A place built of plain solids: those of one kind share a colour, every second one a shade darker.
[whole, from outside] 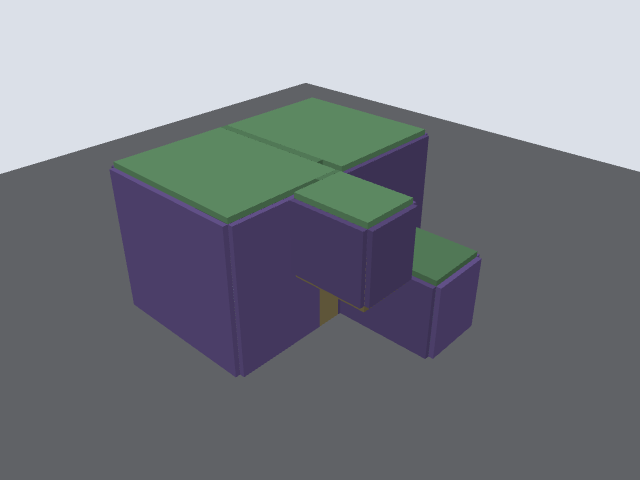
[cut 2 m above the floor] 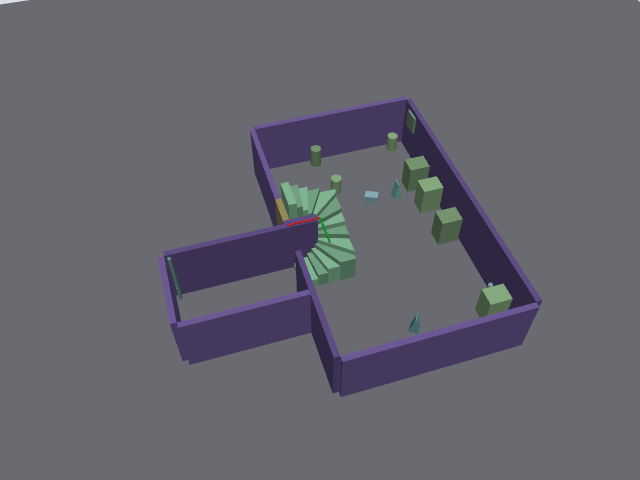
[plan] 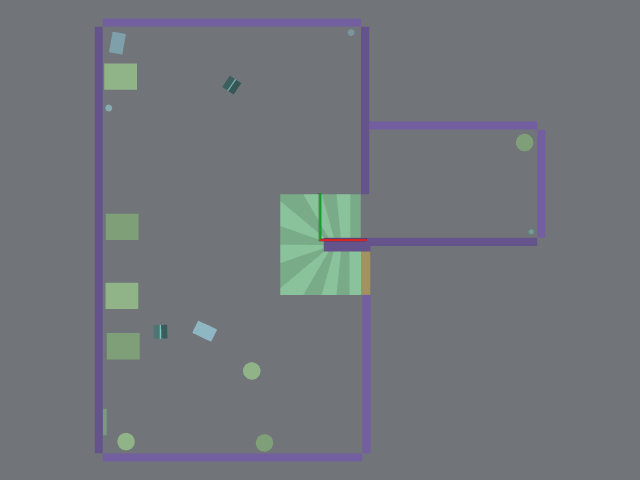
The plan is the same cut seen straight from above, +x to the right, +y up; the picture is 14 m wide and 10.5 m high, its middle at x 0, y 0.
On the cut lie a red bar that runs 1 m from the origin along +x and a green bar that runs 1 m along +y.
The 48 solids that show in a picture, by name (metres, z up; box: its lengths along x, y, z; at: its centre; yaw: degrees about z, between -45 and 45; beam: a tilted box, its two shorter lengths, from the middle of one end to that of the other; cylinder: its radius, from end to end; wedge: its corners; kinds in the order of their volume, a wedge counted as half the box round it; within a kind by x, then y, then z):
{
 "wall_1": {"box": [0.18, 9.33, 5.39], "at": [-4.84, 0.0, 2.65]},
 "wall_2": {"box": [5.65, 0.18, 5.39], "at": [-1.93, 4.76, 2.65]},
 "wall_3": {"box": [5.67, 0.18, 5.39], "at": [-1.91, -4.76, 2.65]},
 "wall_4": {"box": [1.02, 0.3, 5.64], "at": [0.59, -0.1, 2.52]},
 "wall_5": {"box": [0.18, 0.95, 2.61], "at": [0.99, 0.52, 4.04]},
 "wall_6": {"box": [0.18, 3.67, 5.39], "at": [0.99, 2.83, 2.65]},
 "wall_7": {"box": [0.18, 3.47, 5.39], "at": [1.01, -2.93, 2.65]},
 "wall_8": {"box": [2.76, 0.18, 2.52], "at": [2.49, -2.4, 4.08]},
 "wall_9": {"box": [3.67, 0.18, 2.79], "at": [2.91, -0.04, 1.34]},
 "wall_10": {"box": [3.67, 0.18, 2.79], "at": [2.91, 2.51, 1.34]},
 "wall_11": {"box": [0.18, 2.06, 2.52], "at": [3.96, -1.28, 4.08]},
 "wall_12": {"box": [0.18, 2.37, 2.79], "at": [4.84, 1.23, 1.34]},
 "roof_1": {"box": [4.83, 0.3, 0.2], "at": [-2.33, -0.1, 5.44]},
 "roof_2": {"box": [5.65, 4.62, 0.2], "at": [-1.93, 2.36, 5.44]},
 "roof_3": {"box": [5.67, 4.42, 0.2], "at": [-1.91, -2.46, 5.44]},
 "roof_4": {"box": [0.18, 0.95, 0.2], "at": [1.01, -0.73, 5.44]},
 "roof_5": {"box": [2.76, 2.06, 0.2], "at": [2.49, -1.28, 5.44]},
 "roof_6": {"box": [3.67, 2.37, 0.2], "at": [2.91, 1.23, 2.84]},
 "tread_1": {"wedge": [[-0.87, -1.2, -0.05], [-0.87, -1.2, 1.87], [-0.87, -1.06, -0.05], [-0.87, -1.06, 1.87], [-0.36, -1.2, -0.05], [-0.36, -1.2, 1.87], [0.28, -0.09, -0.05], [0.28, -0.09, 1.87]]},
 "tread_2": {"wedge": [[-0.87, -1.06, -0.05], [-0.87, -1.06, 1.68], [-0.87, -0.5, -0.05], [-0.87, -0.5, 1.68], [0.08, -0.18, -0.05], [0.08, -0.18, 1.68], [0.09, -0.26, -0.05], [0.09, -0.26, 1.68]]},
 "tread_3": {"wedge": [[-0.87, -0.51, -0.05], [-0.87, -0.51, 1.49], [-0.87, -0.1, -0.05], [-0.87, -0.1, 1.5], [0.08, -0.18, -0.05], [0.08, -0.18, 1.5], [0.08, -0.11, -0.05], [0.08, -0.11, 1.5]]},
 "tread_4": {"wedge": [[-0.87, -0.11, -0.05], [-0.87, -0.11, 1.31], [-0.87, 0.3, -0.05], [-0.87, 0.3, 1.31], [0.08, -0.11, -0.05], [0.08, -0.11, 1.31], [0.08, -0.03, -0.05], [0.08, -0.03, 1.31]]},
 "tread_5": {"wedge": [[-0.87, 0.3, -0.05], [-0.87, 0.3, 1.12], [-0.87, 0.85, -0.05], [-0.87, 0.85, 1.12], [0.08, -0.03, -0.05], [0.08, -0.03, 1.12], [0.1, 0.05, -0.05], [0.1, 0.05, 1.12]]},
 "tread_6": {"wedge": [[-0.87, 0.85, -0.05], [-0.87, 0.85, 0.93], [-0.87, 1.0, -0.05], [-0.87, 1.0, 0.93], [-0.36, 1.0, -0.05], [-0.36, 1.0, 0.93], [0.28, -0.11, -0.05], [0.28, -0.11, 0.93]]},
 "tread_7": {"wedge": [[-0.37, -1.2, -0.05], [-0.37, -1.2, 2.06], [0.04, -1.2, -0.05], [0.04, -1.2, 2.06], [0.19, -0.25, -0.05], [0.19, -0.25, 2.06], [0.3, -0.25, -0.05], [0.3, -0.25, 2.06]]},
 "tread_8": {"wedge": [[-0.37, 1.0, -0.05], [-0.37, 1.0, 0.74], [0.04, 1.0, -0.05], [0.04, 1.0, 0.75], [0.18, 0.05, -0.05], [0.18, 0.05, 0.75], [0.31, 0.05, -0.05], [0.31, 0.05, 0.75]]},
 "tread_9": {"wedge": [[0.04, -1.2, -0.05], [0.04, -1.2, 2.25], [0.3, -0.25, -0.05], [0.3, -0.25, 2.25], [0.36, -1.2, -0.05], [0.36, -1.2, 2.25], [0.46, -0.25, -0.05], [0.46, -0.25, 2.25]]},
 "tread_10": {"wedge": [[0.04, 1.0, -0.05], [0.04, 1.0, 0.55], [0.3, 0.05, -0.05], [0.3, 0.05, 0.56], [0.36, 1.0, -0.05], [0.36, 1.0, 0.56], [0.46, 0.05, -0.05], [0.46, 0.05, 0.56]]},
 "tread_11": {"wedge": [[0.36, -1.2, -0.05], [0.36, -1.2, 2.44], [0.46, -0.25, -0.05], [0.46, -0.25, 2.44], [0.65, -1.2, -0.05], [0.65, -1.2, 2.44], [0.65, -0.25, -0.05], [0.65, -0.25, 2.44]]},
 "tread_12": {"wedge": [[0.36, 1.0, -0.05], [0.36, 1.0, 0.37], [0.45, 0.05, -0.05], [0.45, 0.05, 0.37], [0.66, 0.05, -0.05], [0.66, 0.05, 0.37], [0.66, 1.0, -0.05], [0.66, 1.0, 0.37]]},
 "tread_13": {"wedge": [[0.64, -0.25, -0.05], [0.64, -0.25, 2.64], [0.65, -1.2, -0.05], [0.65, -1.2, 2.64], [0.9, -1.2, -0.05], [0.9, -1.2, 2.64], [0.9, -0.25, -0.05], [0.9, -0.25, 2.64]]},
 "tread_14": {"wedge": [[0.66, 0.05, -0.05], [0.66, 0.05, 0.18], [0.66, 1.0, -0.05], [0.66, 1.0, 0.18], [0.89, 0.05, -0.05], [0.89, 0.05, 0.18], [0.89, 1.0, -0.05], [0.89, 1.0, 0.18]]},
 "bin_1": {"box": [0.72, 0.58, 1.11], "at": [-4.36, 3.57, 0.51]},
 "bin_2": {"box": [0.72, 0.58, 1.11], "at": [-4.33, -1.22, 0.51]},
 "bin_3": {"box": [0.72, 0.58, 1.11], "at": [-4.33, 0.29, 0.51]},
 "bin_4": {"box": [0.72, 0.58, 1.11], "at": [-4.3, -2.33, 0.51]},
 "bin_5": {"cylinder": 0.19, "from": [-4.24, -4.41, 0.0], "to": [-4.24, -4.41, 0.62]},
 "bin_6": {"cylinder": 0.19, "from": [-1.49, -2.86, 0.0], "to": [-1.49, -2.86, 0.62]},
 "bin_7": {"cylinder": 0.19, "from": [-1.21, -4.44, 0.0], "to": [-1.21, -4.44, 0.75]},
 "bin_8": {"cylinder": 0.19, "from": [4.48, 2.13, 0.0], "to": [4.48, 2.13, 0.75]},
 "floor_1": {"box": [0.21, 0.95, 2.88], "at": [1.0, -0.73, 1.39]},
 "floor_2": {"box": [2.76, 2.06, 0.22], "at": [2.49, -1.28, 2.72]},
 "bucket_1": {"box": [0.3, 0.46, 0.39], "at": [-4.43, 4.31, 0.14], "yaw": -10.1},
 "bucket_2": {"box": [0.46, 0.3, 0.39], "at": [-2.52, -1.99, 0.14], "yaw": -25.0},
 "sign_1": {"wedge": [[-3.64, -2.16, 0.0], [-3.64, -1.86, 0.0], [-3.51, -1.86, 0.62], [-3.5, -2.16, 0.62], [-3.48, -1.86, 0.62], [-3.47, -2.16, 0.62], [-3.34, -2.16, 0.0], [-3.34, -1.86, 0.0]]},
 "sign_2": {"wedge": [[-2.14, 3.35, 0.0], [-2.03, 3.27, 0.62], [-2.0, 3.26, 0.62], [-1.97, 3.6, 0.0], [-1.89, 3.18, 0.0], [-1.86, 3.52, 0.62], [-1.83, 3.51, 0.62], [-1.72, 3.43, 0.0]]},
 "cabinet_1": {"box": [0.09, 0.58, 0.65], "at": [-4.71, -3.98, 1.51]},
 "pipe_1": {"cylinder": 0.06, "from": [4.62, 0.18, 0.0], "to": [4.62, 0.18, 2.74]}
}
